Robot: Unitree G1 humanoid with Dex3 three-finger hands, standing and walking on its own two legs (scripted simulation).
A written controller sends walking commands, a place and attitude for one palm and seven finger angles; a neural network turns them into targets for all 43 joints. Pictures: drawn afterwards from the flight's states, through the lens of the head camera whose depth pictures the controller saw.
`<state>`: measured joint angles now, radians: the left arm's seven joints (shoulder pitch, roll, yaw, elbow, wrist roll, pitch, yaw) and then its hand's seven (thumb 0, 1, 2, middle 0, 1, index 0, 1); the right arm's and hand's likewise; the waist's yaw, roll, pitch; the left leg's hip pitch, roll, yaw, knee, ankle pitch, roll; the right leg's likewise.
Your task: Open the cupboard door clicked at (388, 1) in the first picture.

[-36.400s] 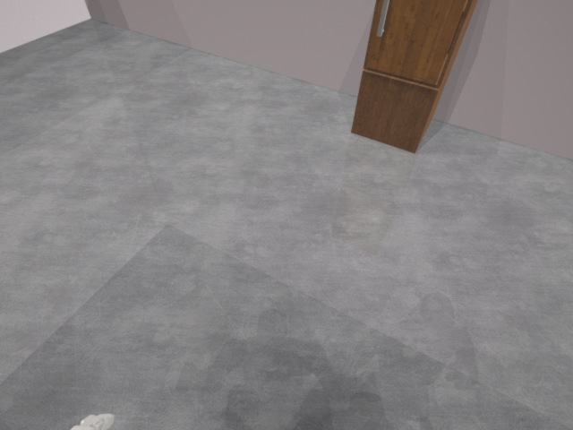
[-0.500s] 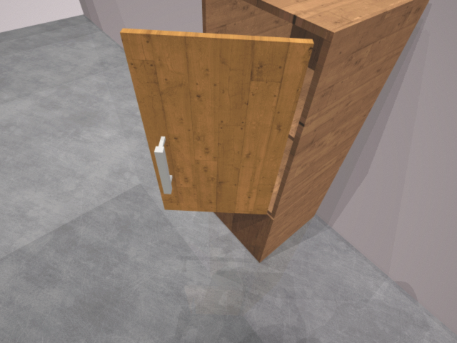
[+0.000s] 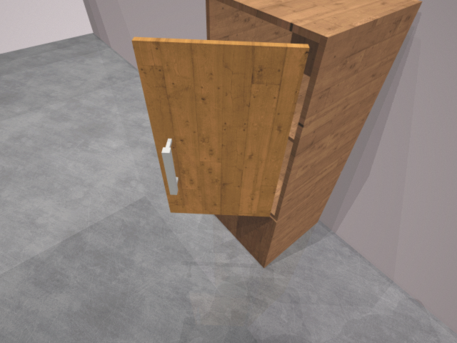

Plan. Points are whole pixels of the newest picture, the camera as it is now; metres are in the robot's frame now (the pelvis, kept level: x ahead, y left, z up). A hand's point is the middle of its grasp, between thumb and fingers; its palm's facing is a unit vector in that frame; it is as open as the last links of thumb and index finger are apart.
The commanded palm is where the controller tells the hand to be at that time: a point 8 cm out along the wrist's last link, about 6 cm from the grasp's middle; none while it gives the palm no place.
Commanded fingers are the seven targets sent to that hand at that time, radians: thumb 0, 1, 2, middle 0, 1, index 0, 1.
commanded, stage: come to a stop and stand still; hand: left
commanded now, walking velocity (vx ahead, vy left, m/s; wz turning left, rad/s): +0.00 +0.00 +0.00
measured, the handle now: (171, 167) +0.57 +0.19 -0.08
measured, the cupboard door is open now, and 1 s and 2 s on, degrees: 48 48 48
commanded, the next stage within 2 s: look again from close up in 1.46 s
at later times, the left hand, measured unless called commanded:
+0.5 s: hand out of the picture +0.00 +0.18 -0.17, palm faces +0.01 -0.99 -0.15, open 7.4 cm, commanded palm none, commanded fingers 0.00 0.90 0.90 -0.20 -0.30 -0.20 -0.30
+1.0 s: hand out of the picture +0.04 +0.20 -0.17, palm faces -0.01 -0.99 -0.15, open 7.4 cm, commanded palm none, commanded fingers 0.00 0.90 0.90 -0.20 -0.30 -0.20 -0.30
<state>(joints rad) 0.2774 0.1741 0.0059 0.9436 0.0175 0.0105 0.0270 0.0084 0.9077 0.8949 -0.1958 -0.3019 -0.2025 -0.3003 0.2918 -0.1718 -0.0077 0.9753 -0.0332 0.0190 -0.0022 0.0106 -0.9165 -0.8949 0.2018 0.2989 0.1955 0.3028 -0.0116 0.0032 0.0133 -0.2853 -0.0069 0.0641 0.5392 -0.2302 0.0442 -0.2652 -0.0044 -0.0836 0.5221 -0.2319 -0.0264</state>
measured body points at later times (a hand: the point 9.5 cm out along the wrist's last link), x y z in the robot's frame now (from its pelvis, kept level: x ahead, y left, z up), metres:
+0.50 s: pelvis +0.01 +0.02 +0.01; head +0.02 +0.04 +0.46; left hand +0.00 +0.24 -0.16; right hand +0.04 -0.21 -0.14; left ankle +0.04 +0.09 -0.73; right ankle +0.03 -0.10 -0.73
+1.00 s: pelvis +0.03 +0.04 +0.01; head +0.04 +0.06 +0.46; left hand +0.04 +0.25 -0.16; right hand +0.04 -0.19 -0.14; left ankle +0.04 +0.09 -0.73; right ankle +0.03 -0.10 -0.73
